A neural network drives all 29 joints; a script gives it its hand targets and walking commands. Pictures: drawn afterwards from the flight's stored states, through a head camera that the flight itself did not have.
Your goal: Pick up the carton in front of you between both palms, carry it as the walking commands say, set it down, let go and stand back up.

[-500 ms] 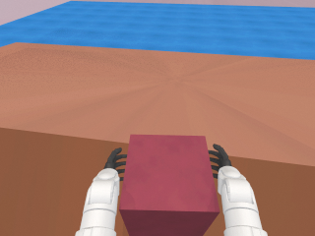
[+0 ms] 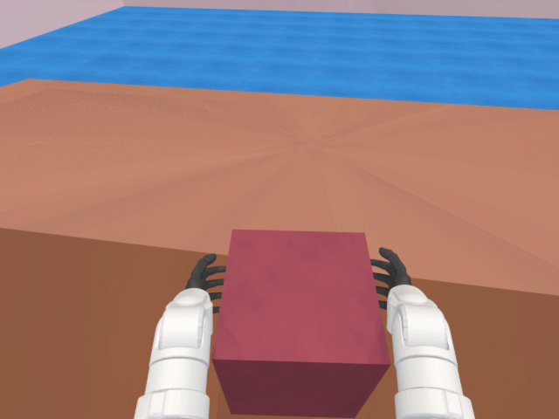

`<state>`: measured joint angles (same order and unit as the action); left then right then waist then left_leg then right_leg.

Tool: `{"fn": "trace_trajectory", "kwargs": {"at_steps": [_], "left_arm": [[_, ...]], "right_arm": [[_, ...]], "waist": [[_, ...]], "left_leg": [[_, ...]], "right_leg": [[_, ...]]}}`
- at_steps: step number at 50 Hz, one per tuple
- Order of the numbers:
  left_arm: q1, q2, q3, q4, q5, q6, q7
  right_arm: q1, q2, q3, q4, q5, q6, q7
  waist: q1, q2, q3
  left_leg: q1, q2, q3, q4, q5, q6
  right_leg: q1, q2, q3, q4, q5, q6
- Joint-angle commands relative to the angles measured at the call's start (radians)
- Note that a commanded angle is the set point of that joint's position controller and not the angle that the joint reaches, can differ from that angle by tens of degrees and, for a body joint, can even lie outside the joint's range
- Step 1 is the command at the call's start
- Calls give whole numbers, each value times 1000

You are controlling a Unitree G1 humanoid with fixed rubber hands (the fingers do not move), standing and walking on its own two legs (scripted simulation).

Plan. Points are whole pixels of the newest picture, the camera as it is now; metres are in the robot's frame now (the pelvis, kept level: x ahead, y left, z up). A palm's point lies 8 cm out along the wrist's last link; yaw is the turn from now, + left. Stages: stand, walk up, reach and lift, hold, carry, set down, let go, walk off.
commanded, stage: hold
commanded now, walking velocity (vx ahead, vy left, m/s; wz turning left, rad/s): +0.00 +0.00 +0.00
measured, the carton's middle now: (295, 326) +0.30 +0.00 -0.03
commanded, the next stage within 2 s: carry in 0.68 s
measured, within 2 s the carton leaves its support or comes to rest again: neither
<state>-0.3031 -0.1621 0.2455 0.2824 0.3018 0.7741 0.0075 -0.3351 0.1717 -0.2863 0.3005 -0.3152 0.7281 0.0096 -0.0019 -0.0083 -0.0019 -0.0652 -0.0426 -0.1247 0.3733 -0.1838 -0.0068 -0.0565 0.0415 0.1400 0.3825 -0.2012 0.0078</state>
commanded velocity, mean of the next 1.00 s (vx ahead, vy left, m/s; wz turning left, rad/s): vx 0.18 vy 0.00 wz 0.00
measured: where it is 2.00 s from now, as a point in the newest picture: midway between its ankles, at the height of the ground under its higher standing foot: (303, 358)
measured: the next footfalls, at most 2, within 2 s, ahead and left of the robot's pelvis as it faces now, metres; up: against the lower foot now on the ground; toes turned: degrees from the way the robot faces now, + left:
left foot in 1.12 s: +0.19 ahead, +0.09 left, +0.00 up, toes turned +8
right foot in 1.48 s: +0.48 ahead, -0.15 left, +0.00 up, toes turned -13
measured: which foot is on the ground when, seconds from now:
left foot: down 0.00-0.88, up 0.90-1.00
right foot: down 0.00-1.00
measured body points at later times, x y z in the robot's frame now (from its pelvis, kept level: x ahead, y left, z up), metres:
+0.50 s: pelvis +0.01 +0.00 +0.00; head -0.04 +0.00 +0.45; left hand +0.30 +0.15 +0.04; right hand +0.31 -0.15 +0.05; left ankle +0.02 +0.13 -0.74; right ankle +0.02 -0.13 -0.74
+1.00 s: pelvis +0.06 -0.02 +0.00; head +0.04 -0.03 +0.45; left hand +0.35 +0.12 +0.06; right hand +0.36 -0.18 +0.07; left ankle +0.05 +0.10 -0.72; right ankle +0.01 -0.13 -0.74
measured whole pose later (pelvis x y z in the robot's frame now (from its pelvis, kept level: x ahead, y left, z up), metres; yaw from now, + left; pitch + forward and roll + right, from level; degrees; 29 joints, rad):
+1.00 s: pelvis +0.06 -0.02 +0.00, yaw +0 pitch +4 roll +1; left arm -0.18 -0.14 0.10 -0.09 0.15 1.01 0.09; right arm -0.19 0.11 -0.15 -0.11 -0.13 0.99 -0.06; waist 0.00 -0.01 -0.16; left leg -0.39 0.03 0.08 0.69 -0.45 -0.01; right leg -0.20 -0.03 -0.03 0.41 -0.29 -0.01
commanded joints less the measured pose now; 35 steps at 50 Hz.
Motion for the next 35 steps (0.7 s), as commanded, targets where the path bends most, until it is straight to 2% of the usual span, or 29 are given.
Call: {"fn": "trace_trajectory", "kwargs": {"at_steps": [1,18,33,34,35], "left_arm": [[-584,-921,-539,-52,-289,-54,-254],[-520,-910,-548,-92,-296,-49,-246],[-518,-900,-550,-105,-298,-49,-248],[-534,-902,-561,-109,-306,-50,-250],[-537,-904,-564,-118,-311,-49,-249]], "right_arm": [[-456,933,532,51,263,-5,256],[-395,927,547,7,273,2,250],[-384,932,551,-1,275,6,245],[-394,937,564,-8,285,7,246],[-385,932,568,-12,287,7,243]], "waist": [[-1,10,-202],[-1,7,-214],[0,2,-205],[4,43,-166],[-2,51,-175]], "left_leg": [[67,-39,57,-60,67,-7],[92,-44,51,-63,161,-9],[82,-47,54,-64,144,-5],[-44,125,27,-2,-44,7],[-90,132,-21,-53,-287,20]], "right_leg": [[-17,43,-68,-72,78,4],[20,47,-64,-75,179,10],[24,43,-60,-77,176,11],[-132,-114,-26,-4,-26,-12],[-161,-101,3,-22,-247,-19]]}}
